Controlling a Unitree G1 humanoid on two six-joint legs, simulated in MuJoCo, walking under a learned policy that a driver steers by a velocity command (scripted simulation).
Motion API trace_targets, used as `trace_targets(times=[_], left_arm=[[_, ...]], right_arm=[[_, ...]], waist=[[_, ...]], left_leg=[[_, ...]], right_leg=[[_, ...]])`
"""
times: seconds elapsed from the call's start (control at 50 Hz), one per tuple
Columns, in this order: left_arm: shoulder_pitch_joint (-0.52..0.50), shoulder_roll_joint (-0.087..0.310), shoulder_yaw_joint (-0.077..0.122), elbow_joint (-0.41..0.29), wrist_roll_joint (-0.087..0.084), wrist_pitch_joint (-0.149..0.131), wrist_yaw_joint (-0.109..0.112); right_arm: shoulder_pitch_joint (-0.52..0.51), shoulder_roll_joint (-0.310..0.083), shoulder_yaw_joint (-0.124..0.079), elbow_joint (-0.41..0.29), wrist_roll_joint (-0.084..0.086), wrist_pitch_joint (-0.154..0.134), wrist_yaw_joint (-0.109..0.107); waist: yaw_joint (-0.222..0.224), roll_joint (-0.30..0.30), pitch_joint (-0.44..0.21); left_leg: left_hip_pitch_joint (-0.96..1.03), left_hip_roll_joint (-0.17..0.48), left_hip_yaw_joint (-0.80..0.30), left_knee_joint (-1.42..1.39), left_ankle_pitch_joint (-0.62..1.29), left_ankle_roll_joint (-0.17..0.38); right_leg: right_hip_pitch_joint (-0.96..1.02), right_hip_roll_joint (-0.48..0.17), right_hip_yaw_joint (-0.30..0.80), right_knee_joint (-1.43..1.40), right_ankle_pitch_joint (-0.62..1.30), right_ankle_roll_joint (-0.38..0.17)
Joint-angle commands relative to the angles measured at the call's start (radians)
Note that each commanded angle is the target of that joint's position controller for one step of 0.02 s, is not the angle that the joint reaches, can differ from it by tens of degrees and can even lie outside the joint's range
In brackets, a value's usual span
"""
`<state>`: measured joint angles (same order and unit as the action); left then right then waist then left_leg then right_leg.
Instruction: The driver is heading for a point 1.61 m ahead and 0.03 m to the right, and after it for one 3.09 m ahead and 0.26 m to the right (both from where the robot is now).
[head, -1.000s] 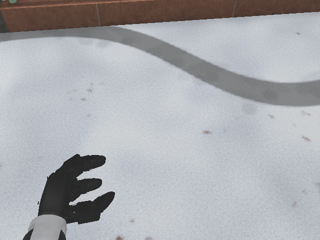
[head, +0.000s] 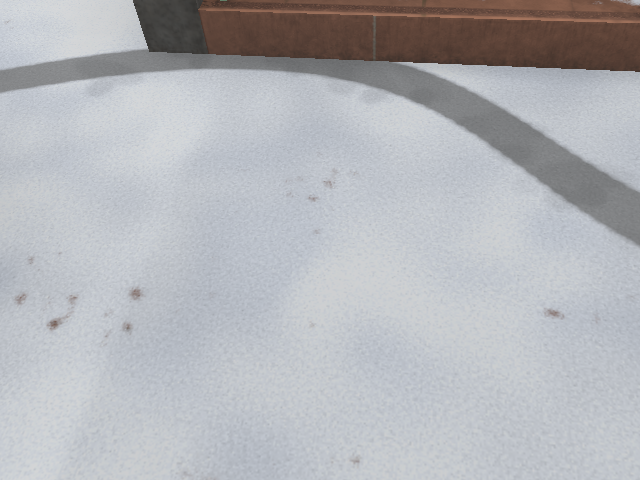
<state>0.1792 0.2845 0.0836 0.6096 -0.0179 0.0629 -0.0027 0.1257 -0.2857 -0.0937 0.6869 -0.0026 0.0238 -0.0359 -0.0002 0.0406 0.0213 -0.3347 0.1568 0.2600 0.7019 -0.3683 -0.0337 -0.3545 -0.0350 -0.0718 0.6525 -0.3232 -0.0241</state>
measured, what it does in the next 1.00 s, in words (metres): walks ahead: left foot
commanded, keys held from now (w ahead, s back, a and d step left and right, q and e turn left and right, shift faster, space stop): e+shift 0.28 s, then q+shift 0.20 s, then w+q+shift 0.52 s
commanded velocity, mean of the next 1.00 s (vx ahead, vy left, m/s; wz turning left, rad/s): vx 0.31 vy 0.00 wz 0.04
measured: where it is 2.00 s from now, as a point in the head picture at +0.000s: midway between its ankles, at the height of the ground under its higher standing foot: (224, 236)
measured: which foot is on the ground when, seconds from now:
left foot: up 0.00-0.46, down 0.48-0.66, up 0.68-1.00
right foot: down 0.00-1.00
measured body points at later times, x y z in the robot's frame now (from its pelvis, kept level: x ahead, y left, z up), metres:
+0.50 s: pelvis +0.03 -0.01 +0.01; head +0.04 -0.01 +0.46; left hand +0.31 +0.16 -0.06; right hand +0.08 -0.31 -0.09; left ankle +0.09 +0.12 -0.72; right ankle +0.00 -0.10 -0.72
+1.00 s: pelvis +0.24 +0.06 -0.02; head +0.28 +0.07 +0.43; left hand +0.15 +0.35 -0.14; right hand +0.54 -0.15 -0.06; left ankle +0.39 +0.18 -0.70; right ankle +0.00 -0.11 -0.72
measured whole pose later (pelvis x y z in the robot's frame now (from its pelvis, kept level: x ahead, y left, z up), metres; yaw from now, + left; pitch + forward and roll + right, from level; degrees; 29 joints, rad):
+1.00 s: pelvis +0.24 +0.06 -0.02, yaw +6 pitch +4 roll -1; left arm 0.51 0.33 0.07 0.85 0.04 -0.08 0.01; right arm -0.01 -0.34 -0.05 0.53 -0.04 0.03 0.11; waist 0.10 -0.01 0.01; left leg -0.75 0.05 0.10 0.87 -0.28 0.13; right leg 0.24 -0.11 -0.24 0.23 -0.48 0.12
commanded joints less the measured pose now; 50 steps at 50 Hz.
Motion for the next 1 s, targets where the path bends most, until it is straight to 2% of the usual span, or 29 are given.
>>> trace_targets(times=[0.02, 0.04, 0.06, 0.08, 0.1, 0.14, 0.28, 0.36, 0.42, 0.46, 0.48, 0.5, 0.52, 0.54, 0.58, 0.6, 0.64, 0.66, 0.68, 0.7, 0.72, 0.76, 0.8, 0.86, 0.92, 0.94, 0.96, 0.98, 1.0], left_arm=[[0.169, 0.281, 0.077, -0.074, 0.044, -0.034, 0.016], [0.159, 0.242, 0.068, -0.076, 0.046, -0.055, 0.007], [0.113, 0.223, 0.061, -0.075, 0.03, -0.065, 0.014], [0.046, 0.2, 0.055, -0.089, 0.006, -0.062, 0.023], [-0.014, 0.178, 0.045, -0.103, -0.008, -0.054, 0.031], [-0.031, 0.169, 0.039, -0.117, -0.001, -0.046, 0.042], [-0.019, 0.201, 0.053, -0.126, -0.003, -0.033, 0.056], [-0.028, 0.147, 0.02, -0.115, 0.018, -0.028, 0.051], [-0.057, 0.041, -0.03, -0.085, 0.043, -0.037, 0.029], [-0.064, 0.053, -0.031, -0.064, 0.042, -0.046, 0.018], [-0.031, 0.079, -0.02, -0.054, 0.043, -0.053, 0.019], [0.029, 0.101, -0.009, -0.05, 0.059, -0.06, 0.023], [0.033, 0.114, -0.003, -0.065, 0.058, -0.062, 0.025], [-0.008, 0.115, -0.003, -0.082, 0.041, -0.071, 0.021], [-0.061, 0.087, -0.002, -0.092, -0.012, -0.106, 0.018], [-0.053, 0.071, -0.002, -0.086, -0.012, -0.124, 0.014], [0.079, 0.074, 0.016, -0.039, 0.015, -0.155, 0.008], [0.205, 0.124, 0.034, 0.0, 0.03, -0.164, 0.01], [0.219, 0.172, 0.054, 0.022, 0.022, -0.166, 0.007], [0.192, 0.125, 0.041, 0.017, 0.023, -0.166, 0.012], [0.196, 0.122, 0.024, 0.015, 0.096, -0.146, 0.017], [0.199, 0.117, 0.017, 0.049, 0.081, -0.145, 0.018], [0.205, 0.13, 0.015, 0.074, 0.068, -0.156, 0.02], [0.219, 0.123, 0.005, 0.115, 0.067, -0.172, 0.017], [0.239, 0.143, 0.004, 0.148, 0.064, -0.173, 0.016], [0.248, 0.158, 0.005, 0.161, 0.063, -0.171, 0.017], [0.251, 0.177, 0.006, 0.172, 0.061, -0.168, 0.018], [0.271, 0.203, 0.009, 0.184, 0.059, -0.164, 0.019], [0.278, 0.241, 0.017, 0.188, 0.061, -0.151, 0.017]], right_arm=[[-0.123, -0.025, -0.005, -0.138, -0.031, -0.024, 0.0], [-0.162, -0.068, -0.016, -0.137, -0.016, -0.029, -0.001], [-0.158, -0.072, -0.018, -0.13, -0.005, -0.035, -0.004], [-0.131, -0.083, -0.023, -0.111, -0.014, -0.038, -0.014], [-0.11, -0.099, -0.029, -0.107, -0.024, -0.038, -0.021], [-0.08, -0.082, -0.025, -0.095, -0.024, -0.042, -0.015], [-0.107, -0.064, -0.012, -0.085, -0.004, -0.05, -0.011], [-0.061, -0.077, 0.0, -0.047, -0.006, -0.056, 0.004], [-0.036, -0.043, 0.017, -0.043, -0.011, -0.062, 0.016], [-0.019, -0.033, 0.021, -0.042, -0.005, -0.069, 0.027], [-0.042, -0.077, 0.013, -0.062, -0.013, -0.071, 0.028], [-0.034, -0.128, 0.005, -0.074, -0.018, -0.071, 0.026], [0.01, -0.158, -0.007, -0.055, 0.011, -0.067, 0.028], [0.069, -0.157, -0.012, -0.039, 0.033, -0.064, 0.031], [0.119, -0.152, -0.008, -0.027, 0.032, -0.069, 0.03], [0.089, -0.149, -0.007, -0.041, 0.034, -0.071, 0.025], [-0.025, -0.124, -0.005, -0.101, 0.043, -0.064, 0.024], [-0.098, -0.07, 0.007, -0.154, 0.05, -0.067, 0.02], [-0.108, -0.031, 0.022, -0.186, 0.069, -0.077, 0.023], [-0.079, -0.071, 0.014, -0.183, 0.06, -0.082, 0.025], [-0.142, -0.117, -0.007, -0.186, -0.045, -0.049, 0.058], [-0.114, -0.08, 0.002, -0.193, -0.043, -0.026, 0.1], [-0.089, -0.077, 0.008, -0.188, -0.035, -0.012, 0.127], [-0.141, -0.075, 0.022, -0.213, -0.035, -0.001, 0.144], [-0.226, -0.064, 0.043, -0.236, -0.038, -0.002, 0.162], [-0.236, -0.055, 0.049, -0.239, -0.037, -0.002, 0.163], [-0.214, -0.054, 0.052, -0.232, -0.037, -0.001, 0.156], [-0.163, -0.067, 0.045, -0.215, -0.034, -0.001, 0.142], [-0.037, -0.099, 0.03, -0.184, -0.028, -0.008, 0.125]], waist=[[0.075, -0.379, -0.178], [0.099, -0.24, -0.193], [0.062, -0.187, -0.161], [0.026, -0.114, -0.147], [-0.004, -0.12, -0.141], [-0.021, -0.131, -0.165], [0.0, -0.166, -0.149], [0.026, -0.194, -0.189], [0.011, -0.184, -0.172], [-0.014, -0.173, -0.11], [0.007, -0.145, -0.081], [0.053, -0.065, -0.095], [0.07, 0.025, -0.09], [0.037, 0.081, -0.032], [0.029, 0.198, 0.073], [0.047, 0.208, 0.08], [0.137, 0.133, 0.015], [0.188, 0.005, -0.009], [0.165, -0.215, -0.002], [0.13, -0.165, 0.03], [0.137, -0.091, 0.033], [0.104, -0.132, 0.057], [0.078, -0.157, 0.06], [0.06, -0.144, 0.096], [0.077, -0.135, 0.13], [0.074, -0.137, 0.137], [0.053, -0.144, 0.12], [0.022, -0.165, 0.065], [-0.051, -0.18, -0.024]], left_leg=[[-0.473, -0.149, -0.213, 0.54, -0.34, -0.071], [-0.513, -0.135, -0.308, 0.616, -0.288, -0.058], [-0.525, -0.127, -0.335, 0.601, -0.187, -0.037], [-0.518, -0.11, -0.35, 0.557, -0.096, -0.033], [-0.479, -0.108, -0.354, 0.515, -0.039, -0.034], [-0.411, -0.145, -0.35, 0.493, 0.034, -0.044], [-0.339, -0.217, -0.4, 0.181, 0.091, -0.061], [-0.218, -0.15, -0.372, 0.153, 0.093, -0.052], [-0.023, -0.109, -0.329, 0.045, 0.064, -0.027], [0.107, -0.134, -0.296, -0.177, 0.235, 0.0], [0.12, -0.12, -0.348, -0.209, 0.382, 0.021], [0.12, -0.086, -0.417, -0.194, 0.426, 0.056], [0.092, -0.093, -0.452, -0.212, 0.098, 0.125], [0.023, -0.071, -0.567, -0.321, -0.382, 0.193], [-0.097, 0.035, -0.822, -0.503, -0.577, 0.261], [-0.142, 0.017, -0.83, -0.507, -0.519, 0.254], [-0.353, -0.101, -0.671, -0.373, -0.332, 0.153], [-0.521, -0.199, -0.51, -0.155, -0.202, 0.068], [-0.65, -0.197, -0.397, 0.134, -0.082, 0.056], [-0.725, -0.105, -0.403, 0.332, -0.081, 0.063], [-0.704, -0.133, -0.327, 0.359, -0.057, 0.075], [-0.702, -0.095, -0.332, 0.457, -0.002, 0.081], [-0.688, -0.074, -0.33, 0.527, 0.052, 0.078], [-0.662, -0.05, -0.315, 0.469, 0.125, 0.075], [-0.484, -0.058, -0.188, 0.251, 0.179, 0.11], [-0.408, -0.077, -0.143, 0.189, 0.157, 0.136], [-0.305, -0.119, -0.096, 0.144, 0.12, 0.167], [-0.204, -0.183, -0.052, 0.146, 0.075, 0.194], [-0.053, -0.25, -0.029, 0.147, 0.004, 0.217]], right_leg=[[0.374, -0.352, 0.668, -0.26, 0.716, -0.362], [0.395, -0.322, 0.598, -0.282, 0.61, -0.35], [0.374, -0.268, 0.53, -0.275, 0.545, -0.29], [0.339, -0.223, 0.477, -0.264, 0.507, -0.236], [0.284, -0.194, 0.442, -0.263, 0.506, -0.211], [0.236, -0.152, 0.425, -0.258, 0.536, -0.2], [0.199, -0.087, 0.536, -0.248, 0.315, -0.168], [0.201, -0.13, 0.506, -0.202, 0.453, -0.18], [0.117, -0.118, 0.448, -0.187, 0.527, -0.169], [0.067, -0.076, 0.398, -0.191, 0.394, -0.131], [0.07, -0.032, 0.377, -0.173, 0.286, -0.094], [0.072, 0.039, 0.326, -0.133, -0.015, -0.058], [0.041, 0.1, 0.243, -0.105, -0.249, -0.039], [-0.003, 0.109, 0.186, -0.061, -0.331, -0.021], [0.015, 0.105, 0.113, 0.015, -0.245, -0.009], [0.091, 0.101, 0.122, -0.031, -0.169, -0.017], [0.431, 0.028, 0.186, -0.191, -0.139, -0.062], [0.592, -0.091, 0.342, -0.309, -0.247, -0.102], [0.635, -0.296, 0.623, -0.438, -0.377, -0.175], [0.596, -0.363, 0.678, -0.441, -0.389, -0.211], [0.515, -0.375, 0.629, -0.471, -0.414, -0.205], [0.483, -0.313, 0.464, -0.495, -0.315, -0.16], [0.45, -0.276, 0.327, -0.536, -0.211, -0.124], [0.423, -0.255, 0.125, -0.565, -0.015, -0.086], [0.351, -0.225, -0.055, -0.598, 0.101, -0.054], [0.341, -0.222, -0.103, -0.582, 0.232, -0.045], [0.34, -0.22, -0.152, -0.513, 0.526, -0.036], [0.372, -0.23, -0.173, -0.391, 0.898, -0.035], [0.374, -0.242, -0.184, -0.18, 1.158, -0.036]])
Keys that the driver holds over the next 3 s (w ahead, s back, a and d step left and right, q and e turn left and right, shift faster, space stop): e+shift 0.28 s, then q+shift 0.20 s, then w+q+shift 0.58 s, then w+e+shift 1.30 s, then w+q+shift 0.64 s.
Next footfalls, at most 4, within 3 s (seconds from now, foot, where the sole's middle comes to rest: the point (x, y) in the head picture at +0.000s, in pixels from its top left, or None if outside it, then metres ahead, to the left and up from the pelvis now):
0.48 left None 0.13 0.11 -0.76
1.04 left None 0.44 0.18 -0.76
1.52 right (263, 303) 0.88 0.22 -0.76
1.90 left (203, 186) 1.28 0.41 -0.76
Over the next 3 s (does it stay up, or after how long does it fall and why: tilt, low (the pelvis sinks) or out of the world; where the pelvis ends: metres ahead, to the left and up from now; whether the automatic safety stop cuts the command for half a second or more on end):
stays up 1.94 -0.17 0.11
